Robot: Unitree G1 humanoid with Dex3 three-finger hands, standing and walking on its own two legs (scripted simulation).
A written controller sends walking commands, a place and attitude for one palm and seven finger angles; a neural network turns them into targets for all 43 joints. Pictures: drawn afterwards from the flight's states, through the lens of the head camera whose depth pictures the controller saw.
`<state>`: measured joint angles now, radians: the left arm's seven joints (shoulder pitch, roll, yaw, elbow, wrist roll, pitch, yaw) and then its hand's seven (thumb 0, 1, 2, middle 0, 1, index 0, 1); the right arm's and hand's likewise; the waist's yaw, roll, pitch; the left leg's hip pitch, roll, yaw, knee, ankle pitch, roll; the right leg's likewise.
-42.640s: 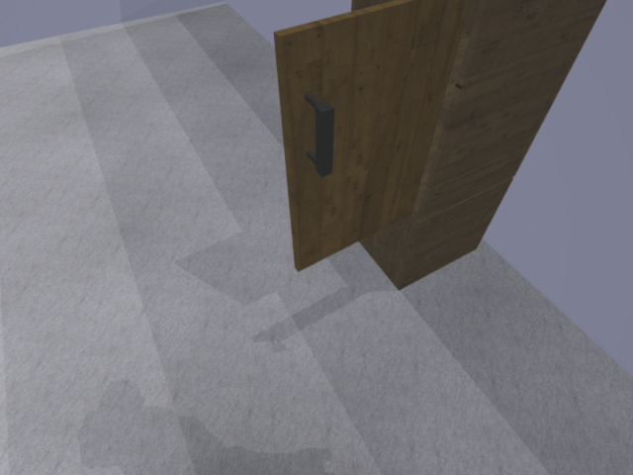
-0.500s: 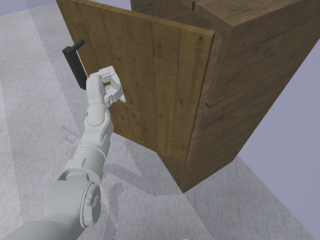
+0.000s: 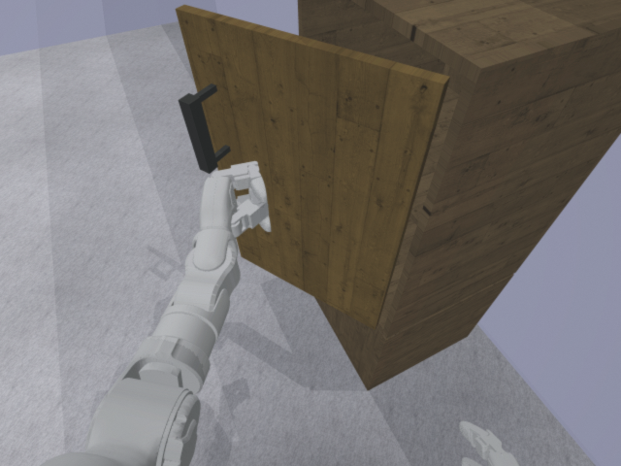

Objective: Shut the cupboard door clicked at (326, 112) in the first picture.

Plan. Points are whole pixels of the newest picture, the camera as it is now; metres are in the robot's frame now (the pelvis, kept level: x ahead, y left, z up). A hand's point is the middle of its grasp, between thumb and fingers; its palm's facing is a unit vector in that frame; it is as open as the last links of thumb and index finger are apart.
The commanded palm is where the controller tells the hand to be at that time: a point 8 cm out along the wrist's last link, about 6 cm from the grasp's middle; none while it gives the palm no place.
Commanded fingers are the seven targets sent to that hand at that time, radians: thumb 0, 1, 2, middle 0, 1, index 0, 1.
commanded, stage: draw the hand back to the body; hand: left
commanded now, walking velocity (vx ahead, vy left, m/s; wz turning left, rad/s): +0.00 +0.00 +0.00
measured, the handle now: (208, 129) +0.61 +0.16 +0.10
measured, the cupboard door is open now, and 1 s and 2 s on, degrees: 32 32 32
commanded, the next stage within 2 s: step back with the hand held close in 1.58 s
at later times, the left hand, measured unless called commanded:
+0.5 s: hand (172, 257) +0.32 +0.15 +0.14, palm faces +0.02 -1.00 -0.01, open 3.1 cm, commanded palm +0.29 +0.20 +0.15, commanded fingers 0.00 0.90 0.90 -1.13 -1.32 -1.13 -1.32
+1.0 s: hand (23, 308) +0.24 +0.26 +0.17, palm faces +0.34 -0.88 -0.34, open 4.6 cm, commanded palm +0.20 +0.30 +0.19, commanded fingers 0.00 0.90 0.90 -0.45 -0.57 -0.45 -0.57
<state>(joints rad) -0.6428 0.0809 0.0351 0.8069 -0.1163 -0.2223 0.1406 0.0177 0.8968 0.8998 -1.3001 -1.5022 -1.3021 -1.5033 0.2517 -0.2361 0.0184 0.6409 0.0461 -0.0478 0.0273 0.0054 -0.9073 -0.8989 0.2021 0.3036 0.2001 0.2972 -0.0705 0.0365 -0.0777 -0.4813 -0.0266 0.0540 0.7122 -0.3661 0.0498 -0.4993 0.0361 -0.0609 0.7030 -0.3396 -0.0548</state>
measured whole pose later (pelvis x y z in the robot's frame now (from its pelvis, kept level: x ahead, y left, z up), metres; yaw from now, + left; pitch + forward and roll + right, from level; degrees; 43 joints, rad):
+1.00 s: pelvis +0.02 +0.04 +0.03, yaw +1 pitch -3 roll -1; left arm 0.35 0.30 0.20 -0.32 -0.07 -0.08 0.10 0.02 0.89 0.90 -0.71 -0.86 -0.71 -0.86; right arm 0.22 -0.23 0.04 0.62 0.02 -0.02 -0.04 0.01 -0.90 -0.90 0.21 0.30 0.20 0.30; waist 0.04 0.10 0.00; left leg -0.10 -0.07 0.05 0.43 -0.28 0.09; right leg -0.11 0.01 -0.05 0.40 -0.25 -0.01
